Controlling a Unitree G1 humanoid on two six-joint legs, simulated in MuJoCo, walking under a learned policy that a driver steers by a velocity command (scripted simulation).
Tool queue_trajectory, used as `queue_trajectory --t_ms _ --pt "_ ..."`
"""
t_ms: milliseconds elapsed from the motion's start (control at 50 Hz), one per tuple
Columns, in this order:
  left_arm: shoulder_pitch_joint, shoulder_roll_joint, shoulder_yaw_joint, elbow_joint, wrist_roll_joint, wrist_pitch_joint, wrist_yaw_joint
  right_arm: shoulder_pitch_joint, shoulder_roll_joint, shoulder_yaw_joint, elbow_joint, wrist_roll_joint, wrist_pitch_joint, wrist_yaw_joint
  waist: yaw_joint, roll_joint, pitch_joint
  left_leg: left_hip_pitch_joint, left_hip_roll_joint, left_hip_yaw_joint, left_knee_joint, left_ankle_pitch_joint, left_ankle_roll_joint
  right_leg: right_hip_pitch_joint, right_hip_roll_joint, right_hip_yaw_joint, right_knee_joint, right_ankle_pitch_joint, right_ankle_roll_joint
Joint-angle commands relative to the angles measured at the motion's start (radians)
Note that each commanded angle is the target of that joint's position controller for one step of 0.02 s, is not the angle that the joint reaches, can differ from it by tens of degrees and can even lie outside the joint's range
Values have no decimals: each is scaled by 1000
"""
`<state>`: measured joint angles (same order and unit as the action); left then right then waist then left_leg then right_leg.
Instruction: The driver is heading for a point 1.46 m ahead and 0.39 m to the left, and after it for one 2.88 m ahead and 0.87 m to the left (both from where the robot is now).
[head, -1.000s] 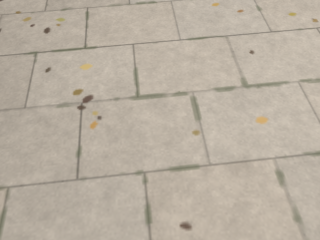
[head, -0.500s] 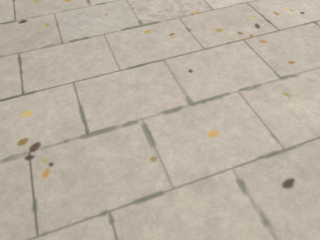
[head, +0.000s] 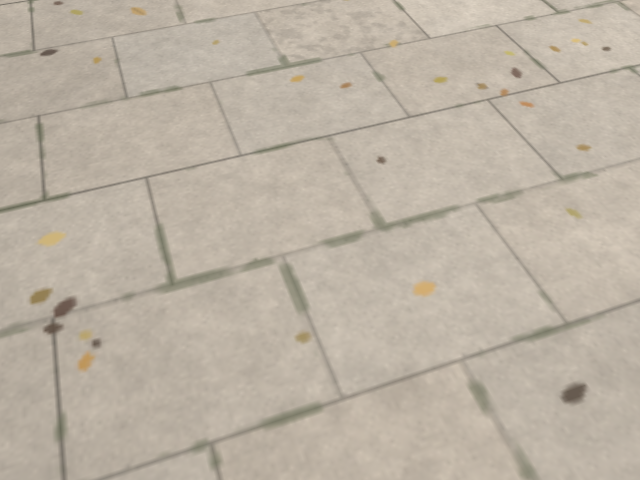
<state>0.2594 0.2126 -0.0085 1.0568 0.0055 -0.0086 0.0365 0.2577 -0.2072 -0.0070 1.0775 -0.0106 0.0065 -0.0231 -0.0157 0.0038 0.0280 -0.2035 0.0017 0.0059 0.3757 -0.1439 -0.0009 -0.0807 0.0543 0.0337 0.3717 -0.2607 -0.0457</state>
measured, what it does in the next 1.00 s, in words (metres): stands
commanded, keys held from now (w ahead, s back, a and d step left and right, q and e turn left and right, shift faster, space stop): no key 1.00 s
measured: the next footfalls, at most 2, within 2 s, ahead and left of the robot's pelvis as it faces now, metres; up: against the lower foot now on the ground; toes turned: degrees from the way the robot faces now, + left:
left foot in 1.96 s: +0.19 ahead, +0.13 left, +0.00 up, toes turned +4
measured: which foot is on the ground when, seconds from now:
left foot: down 0.00-1.00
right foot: down 0.00-1.00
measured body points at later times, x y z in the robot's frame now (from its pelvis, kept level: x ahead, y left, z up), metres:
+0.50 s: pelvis +0.01 +0.00 +0.00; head +0.02 -0.01 +0.45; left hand +0.00 +0.22 -0.16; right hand +0.01 -0.23 -0.16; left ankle +0.04 +0.12 -0.74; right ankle -0.04 -0.09 -0.74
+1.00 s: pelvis +0.02 -0.01 +0.00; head +0.03 -0.01 +0.45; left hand -0.02 +0.21 -0.16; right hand +0.00 -0.22 -0.17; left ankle +0.04 +0.12 -0.74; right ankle -0.04 -0.09 -0.74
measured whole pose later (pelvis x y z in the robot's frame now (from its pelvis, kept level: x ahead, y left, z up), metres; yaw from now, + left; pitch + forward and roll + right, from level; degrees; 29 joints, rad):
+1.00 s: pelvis +0.02 -0.01 +0.00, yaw +0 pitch -1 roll +0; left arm 0.35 0.13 -0.02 1.15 0.01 -0.02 0.05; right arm 0.28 -0.14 0.00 1.19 -0.01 0.01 -0.04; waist -0.01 0.01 0.03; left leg -0.19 0.01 0.00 0.40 -0.19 -0.01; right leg -0.06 0.06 0.02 0.38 -0.29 -0.05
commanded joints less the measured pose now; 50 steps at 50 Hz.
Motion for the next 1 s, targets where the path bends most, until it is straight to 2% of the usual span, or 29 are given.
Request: queue_trajectory --t_ms 20,400,1000 --pt "40 86 12 -4 0 -8 6 35 -89 -14 -1 0 -4 -6 0 -4 14 83 89 -93 -29 108 30 -109 -126 103 -81 151 -24" --pt "112 35 1 71 2 -9 15 46 -44 -5 75 2 2 -17 5 -5 40 70 85 -88 -18 110 30 -97 -128 91 -72 179 -20" --pt "176 -12 2 91 3 -14 18 96 -3 1 108 3 2 -23 6 -9 61 55 85 -83 -6 95 22 -93 -130 86 -75 198 -21"
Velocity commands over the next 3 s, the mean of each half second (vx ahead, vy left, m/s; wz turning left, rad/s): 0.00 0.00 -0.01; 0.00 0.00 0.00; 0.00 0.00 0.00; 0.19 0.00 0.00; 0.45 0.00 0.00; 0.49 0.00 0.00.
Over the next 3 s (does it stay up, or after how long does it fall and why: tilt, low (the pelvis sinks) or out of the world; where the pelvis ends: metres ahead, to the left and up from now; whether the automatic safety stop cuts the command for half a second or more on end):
stays up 0.66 0.06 -0.02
